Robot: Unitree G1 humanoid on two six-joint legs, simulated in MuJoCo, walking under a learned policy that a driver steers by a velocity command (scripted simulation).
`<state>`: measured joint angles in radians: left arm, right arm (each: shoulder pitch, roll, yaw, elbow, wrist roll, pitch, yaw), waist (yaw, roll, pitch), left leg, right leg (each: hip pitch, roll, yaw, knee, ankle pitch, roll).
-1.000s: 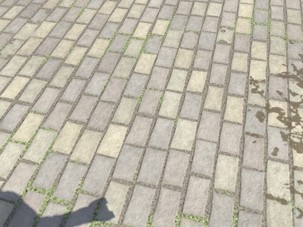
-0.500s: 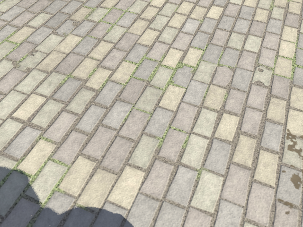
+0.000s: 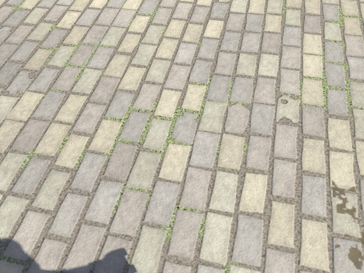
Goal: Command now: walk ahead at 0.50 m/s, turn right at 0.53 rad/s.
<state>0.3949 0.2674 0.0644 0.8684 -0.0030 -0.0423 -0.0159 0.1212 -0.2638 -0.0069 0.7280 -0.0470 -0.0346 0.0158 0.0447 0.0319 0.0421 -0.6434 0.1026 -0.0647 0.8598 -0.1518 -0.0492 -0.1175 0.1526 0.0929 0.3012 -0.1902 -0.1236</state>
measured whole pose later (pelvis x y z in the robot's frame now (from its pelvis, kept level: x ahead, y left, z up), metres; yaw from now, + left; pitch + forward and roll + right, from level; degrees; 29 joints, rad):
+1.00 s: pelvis +0.49 -0.11 +0.00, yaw -31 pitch +0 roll +0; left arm 0.34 0.25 0.04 0.84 0.01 -0.05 -0.01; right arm 0.22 -0.26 -0.03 0.78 -0.04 -0.02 0.03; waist 0.01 0.04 0.04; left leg -0.61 0.13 0.01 0.99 -0.21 -0.01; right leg -0.10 0.12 -0.02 0.28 -0.18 -0.13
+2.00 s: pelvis +0.98 -0.35 +0.00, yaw -9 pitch +1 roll +0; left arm 0.24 0.25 0.03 0.79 0.03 -0.08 0.01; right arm 0.28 -0.32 -0.08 0.81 -0.03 -0.01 0.04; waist -0.01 0.05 0.02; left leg -0.49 0.00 -0.03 1.10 -0.31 0.05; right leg -0.21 0.01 -0.09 0.38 -0.19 -0.04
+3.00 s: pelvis +1.19 -0.37 +0.00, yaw +8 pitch -1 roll +0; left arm 0.26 0.19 0.01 0.94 0.01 -0.01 0.03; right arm 0.24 -0.21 -0.02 0.96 -0.01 0.00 -0.01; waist -0.02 0.02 0.01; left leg -0.23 -0.08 -0.04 0.36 -0.11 0.06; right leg -0.12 0.03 0.00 0.39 -0.25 -0.03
